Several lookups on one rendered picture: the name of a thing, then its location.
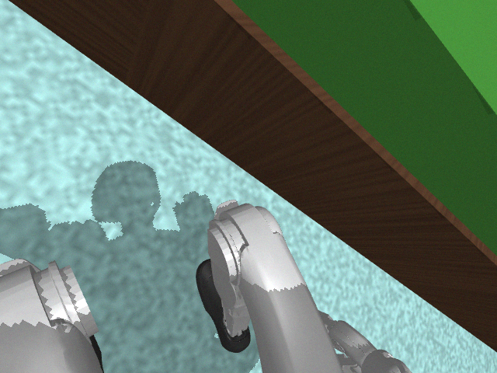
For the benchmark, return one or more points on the right robot hand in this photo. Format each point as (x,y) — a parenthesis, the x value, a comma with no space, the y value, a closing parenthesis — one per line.
(354,346)

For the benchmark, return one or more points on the bed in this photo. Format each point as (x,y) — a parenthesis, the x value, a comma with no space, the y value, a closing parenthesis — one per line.
(375,118)

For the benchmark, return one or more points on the right robot foot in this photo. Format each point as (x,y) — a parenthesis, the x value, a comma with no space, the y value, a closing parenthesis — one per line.
(212,304)

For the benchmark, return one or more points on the left robot foot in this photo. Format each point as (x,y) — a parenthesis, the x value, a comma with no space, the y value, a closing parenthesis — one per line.
(97,350)

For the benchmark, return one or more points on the right robot arm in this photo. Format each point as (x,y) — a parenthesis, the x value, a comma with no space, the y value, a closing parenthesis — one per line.
(380,361)

